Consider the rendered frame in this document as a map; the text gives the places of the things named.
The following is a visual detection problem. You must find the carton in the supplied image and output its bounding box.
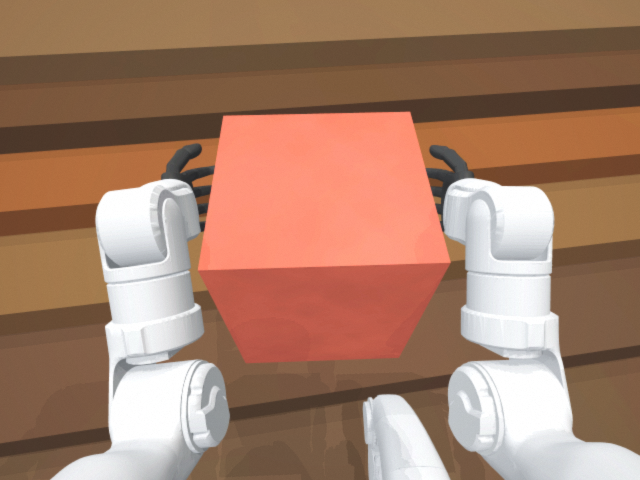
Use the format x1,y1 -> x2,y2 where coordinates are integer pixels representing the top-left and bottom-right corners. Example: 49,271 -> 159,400
198,112 -> 451,363

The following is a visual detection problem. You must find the right robot thigh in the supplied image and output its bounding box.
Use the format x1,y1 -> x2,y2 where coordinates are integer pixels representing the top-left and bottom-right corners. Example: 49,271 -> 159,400
363,394 -> 451,480

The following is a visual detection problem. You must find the left robot hand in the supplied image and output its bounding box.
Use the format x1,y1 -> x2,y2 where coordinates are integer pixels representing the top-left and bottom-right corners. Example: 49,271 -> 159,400
161,143 -> 215,232

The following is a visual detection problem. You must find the right robot forearm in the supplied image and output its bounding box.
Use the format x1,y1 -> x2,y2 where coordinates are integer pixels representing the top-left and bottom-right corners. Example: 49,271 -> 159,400
443,178 -> 573,422

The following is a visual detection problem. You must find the robot right shin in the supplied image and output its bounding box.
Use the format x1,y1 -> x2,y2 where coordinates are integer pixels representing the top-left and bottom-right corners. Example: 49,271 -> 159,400
368,401 -> 407,480

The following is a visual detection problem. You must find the robot left upper arm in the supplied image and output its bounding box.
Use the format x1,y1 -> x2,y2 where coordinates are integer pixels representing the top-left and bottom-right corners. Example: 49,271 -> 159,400
50,359 -> 230,480

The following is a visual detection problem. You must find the left robot forearm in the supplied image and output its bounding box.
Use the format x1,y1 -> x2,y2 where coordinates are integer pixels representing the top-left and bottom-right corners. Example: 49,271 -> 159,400
96,179 -> 204,442

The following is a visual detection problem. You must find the right robot hand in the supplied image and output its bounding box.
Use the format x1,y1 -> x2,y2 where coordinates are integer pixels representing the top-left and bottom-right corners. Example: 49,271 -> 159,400
425,145 -> 474,232

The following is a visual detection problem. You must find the robot right upper arm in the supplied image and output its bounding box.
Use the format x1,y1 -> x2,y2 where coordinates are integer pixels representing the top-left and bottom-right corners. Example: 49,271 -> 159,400
448,359 -> 640,480

